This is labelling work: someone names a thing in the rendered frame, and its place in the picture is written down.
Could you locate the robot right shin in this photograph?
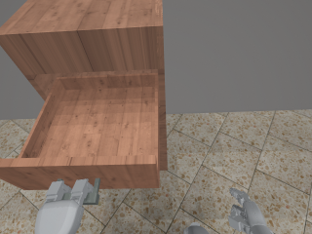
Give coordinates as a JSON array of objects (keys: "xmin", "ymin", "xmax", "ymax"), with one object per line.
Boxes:
[{"xmin": 190, "ymin": 222, "xmax": 200, "ymax": 226}]

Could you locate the right robot hand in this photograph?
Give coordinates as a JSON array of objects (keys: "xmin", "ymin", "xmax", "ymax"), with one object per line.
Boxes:
[{"xmin": 228, "ymin": 187, "xmax": 267, "ymax": 234}]

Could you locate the cabinet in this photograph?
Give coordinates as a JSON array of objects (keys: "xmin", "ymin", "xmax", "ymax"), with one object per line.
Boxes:
[{"xmin": 0, "ymin": 0, "xmax": 168, "ymax": 171}]

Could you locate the handle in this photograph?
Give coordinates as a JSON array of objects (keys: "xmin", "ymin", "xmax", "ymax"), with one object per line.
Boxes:
[{"xmin": 51, "ymin": 177, "xmax": 100, "ymax": 205}]

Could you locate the right robot forearm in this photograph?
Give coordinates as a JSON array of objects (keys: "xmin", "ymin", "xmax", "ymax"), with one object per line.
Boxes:
[{"xmin": 249, "ymin": 224, "xmax": 274, "ymax": 234}]

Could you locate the left robot hand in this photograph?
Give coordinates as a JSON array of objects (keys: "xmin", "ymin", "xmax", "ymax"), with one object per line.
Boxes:
[{"xmin": 34, "ymin": 178, "xmax": 94, "ymax": 234}]

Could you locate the drawer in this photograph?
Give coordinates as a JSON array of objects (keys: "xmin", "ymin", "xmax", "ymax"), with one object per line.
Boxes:
[{"xmin": 0, "ymin": 72, "xmax": 160, "ymax": 190}]

